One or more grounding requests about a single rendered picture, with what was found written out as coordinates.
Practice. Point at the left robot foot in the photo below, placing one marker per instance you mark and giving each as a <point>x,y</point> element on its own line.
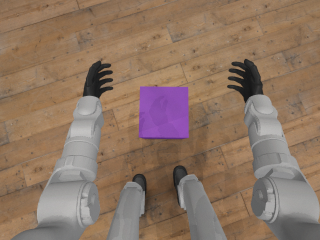
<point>141,180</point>

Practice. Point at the carton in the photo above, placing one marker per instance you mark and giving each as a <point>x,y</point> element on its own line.
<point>163,112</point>

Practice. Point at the right robot forearm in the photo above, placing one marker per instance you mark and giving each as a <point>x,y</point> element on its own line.
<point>268,143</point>

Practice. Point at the robot right upper arm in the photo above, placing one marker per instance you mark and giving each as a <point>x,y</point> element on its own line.
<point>288,207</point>

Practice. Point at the robot left hand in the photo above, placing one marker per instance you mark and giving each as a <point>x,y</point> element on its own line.
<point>93,83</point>

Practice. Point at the left robot forearm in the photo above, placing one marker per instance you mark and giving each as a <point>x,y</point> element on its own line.
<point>79,156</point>

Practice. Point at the robot right thigh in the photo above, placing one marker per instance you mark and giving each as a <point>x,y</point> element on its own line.
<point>203,221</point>

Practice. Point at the robot left upper arm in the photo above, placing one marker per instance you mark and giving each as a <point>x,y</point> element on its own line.
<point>65,210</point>

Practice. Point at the robot right hand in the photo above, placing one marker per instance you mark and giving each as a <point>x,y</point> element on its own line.
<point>251,82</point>

